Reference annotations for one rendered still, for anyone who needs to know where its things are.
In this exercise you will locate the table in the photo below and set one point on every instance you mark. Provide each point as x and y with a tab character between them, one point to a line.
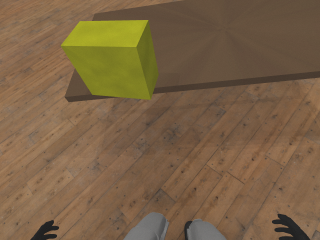
204	44

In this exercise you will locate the left robot thigh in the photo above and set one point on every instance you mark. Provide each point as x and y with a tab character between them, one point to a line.
153	226

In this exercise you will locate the right robot hand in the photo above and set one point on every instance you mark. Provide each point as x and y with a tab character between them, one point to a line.
296	232

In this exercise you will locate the robot right shin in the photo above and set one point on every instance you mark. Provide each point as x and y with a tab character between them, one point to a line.
196	220

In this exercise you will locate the carton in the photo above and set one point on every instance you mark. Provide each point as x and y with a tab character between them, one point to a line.
114	58

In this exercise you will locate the left robot hand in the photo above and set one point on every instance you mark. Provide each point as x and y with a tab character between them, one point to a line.
44	229

